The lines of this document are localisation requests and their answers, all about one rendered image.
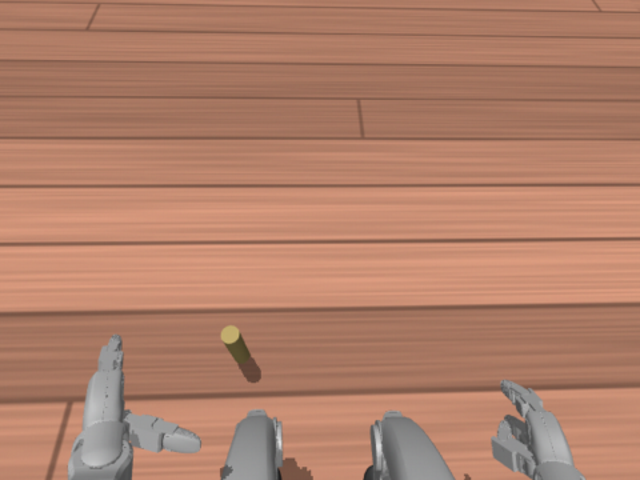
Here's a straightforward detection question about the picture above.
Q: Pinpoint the right robot arm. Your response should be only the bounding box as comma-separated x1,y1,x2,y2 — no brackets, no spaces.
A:
533,461,586,480

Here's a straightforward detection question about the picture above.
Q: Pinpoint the left robot arm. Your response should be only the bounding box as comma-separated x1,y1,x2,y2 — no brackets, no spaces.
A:
68,421,133,480

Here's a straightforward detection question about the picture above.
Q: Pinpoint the left robot hand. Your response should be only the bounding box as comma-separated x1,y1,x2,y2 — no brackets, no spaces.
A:
82,334,201,453

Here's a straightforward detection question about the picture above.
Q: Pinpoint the can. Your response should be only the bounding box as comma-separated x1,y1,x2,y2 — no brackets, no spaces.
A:
221,326,250,364

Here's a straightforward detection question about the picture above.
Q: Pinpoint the right robot hand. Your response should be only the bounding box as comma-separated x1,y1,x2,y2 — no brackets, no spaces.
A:
491,380,575,480

